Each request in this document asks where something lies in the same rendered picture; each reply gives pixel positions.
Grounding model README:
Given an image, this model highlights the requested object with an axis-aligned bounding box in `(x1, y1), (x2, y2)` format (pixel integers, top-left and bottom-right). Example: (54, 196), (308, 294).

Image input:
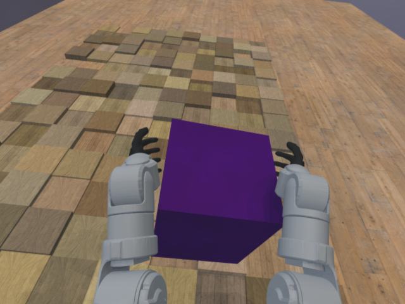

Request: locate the left robot upper arm
(94, 270), (167, 304)

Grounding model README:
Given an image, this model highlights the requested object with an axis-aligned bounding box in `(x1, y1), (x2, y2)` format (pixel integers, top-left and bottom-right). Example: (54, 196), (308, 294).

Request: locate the carton
(151, 118), (283, 264)

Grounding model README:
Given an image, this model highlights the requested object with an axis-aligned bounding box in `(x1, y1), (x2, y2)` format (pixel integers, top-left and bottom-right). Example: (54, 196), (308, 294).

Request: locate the left robot hand
(129, 127), (162, 173)

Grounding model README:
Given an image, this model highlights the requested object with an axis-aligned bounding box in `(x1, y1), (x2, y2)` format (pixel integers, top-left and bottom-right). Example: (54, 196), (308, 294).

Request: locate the right robot hand
(274, 142), (304, 176)

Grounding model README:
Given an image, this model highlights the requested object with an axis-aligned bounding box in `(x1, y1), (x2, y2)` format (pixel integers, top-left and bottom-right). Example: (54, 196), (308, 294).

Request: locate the right robot forearm
(275, 164), (342, 302)

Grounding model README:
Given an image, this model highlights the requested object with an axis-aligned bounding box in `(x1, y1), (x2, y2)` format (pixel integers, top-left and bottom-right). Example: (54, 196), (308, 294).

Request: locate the right robot upper arm
(266, 270), (342, 304)

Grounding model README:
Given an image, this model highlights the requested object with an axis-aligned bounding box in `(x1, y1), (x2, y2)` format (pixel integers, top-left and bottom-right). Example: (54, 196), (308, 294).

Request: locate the left robot forearm
(93, 153), (160, 304)

